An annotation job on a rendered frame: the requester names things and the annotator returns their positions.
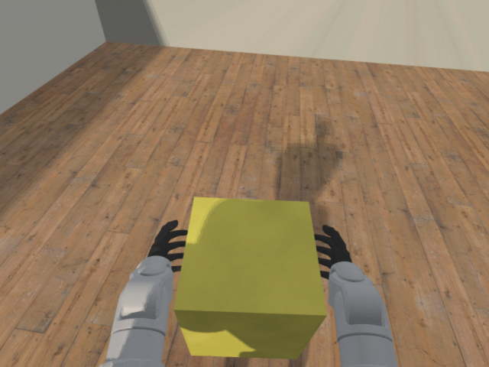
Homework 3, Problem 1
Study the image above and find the carton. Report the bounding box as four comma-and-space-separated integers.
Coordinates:
173, 197, 327, 359

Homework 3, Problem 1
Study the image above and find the robot left hand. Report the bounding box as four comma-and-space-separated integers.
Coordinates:
148, 220, 188, 272

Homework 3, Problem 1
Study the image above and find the right robot forearm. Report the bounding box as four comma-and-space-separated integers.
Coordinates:
328, 261, 398, 367

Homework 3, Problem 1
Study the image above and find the robot right hand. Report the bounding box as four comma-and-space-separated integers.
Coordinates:
314, 225, 352, 279

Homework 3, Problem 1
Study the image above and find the left robot forearm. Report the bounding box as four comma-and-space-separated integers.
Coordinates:
99, 255, 173, 367

